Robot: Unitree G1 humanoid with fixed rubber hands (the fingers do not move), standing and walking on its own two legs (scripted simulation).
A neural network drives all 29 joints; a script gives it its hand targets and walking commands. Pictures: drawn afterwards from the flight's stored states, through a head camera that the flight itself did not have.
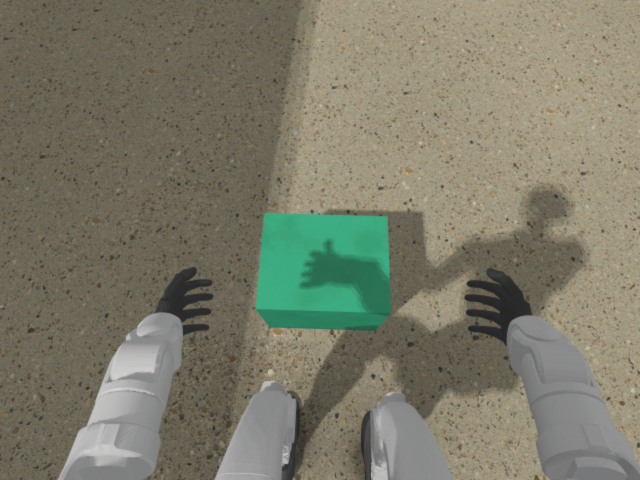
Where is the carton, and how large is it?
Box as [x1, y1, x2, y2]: [256, 213, 390, 330]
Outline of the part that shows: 264,213 256,309 269,326 374,330 390,313 387,216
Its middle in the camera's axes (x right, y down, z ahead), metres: +0.02 +0.10 +1.01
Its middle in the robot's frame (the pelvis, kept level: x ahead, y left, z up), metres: +0.51 +0.02 -0.56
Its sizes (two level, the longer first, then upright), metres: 0.297 0.233 0.261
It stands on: the floor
